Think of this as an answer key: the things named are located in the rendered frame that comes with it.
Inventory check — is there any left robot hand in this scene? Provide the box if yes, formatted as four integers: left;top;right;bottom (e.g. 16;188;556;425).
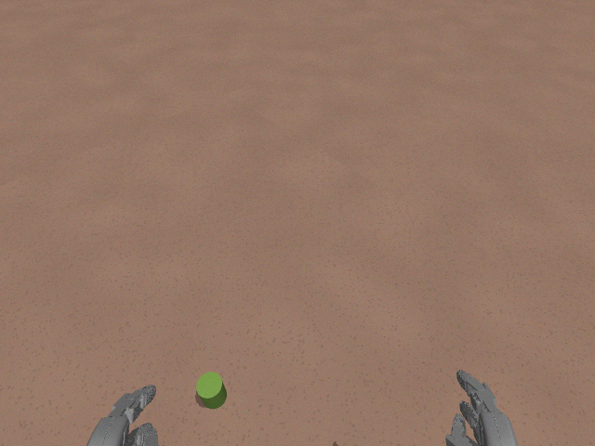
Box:
86;385;164;446

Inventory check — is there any can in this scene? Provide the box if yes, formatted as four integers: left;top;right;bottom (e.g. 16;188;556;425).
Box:
196;372;227;409

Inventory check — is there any right robot hand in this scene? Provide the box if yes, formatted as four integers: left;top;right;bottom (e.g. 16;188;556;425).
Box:
445;370;519;446

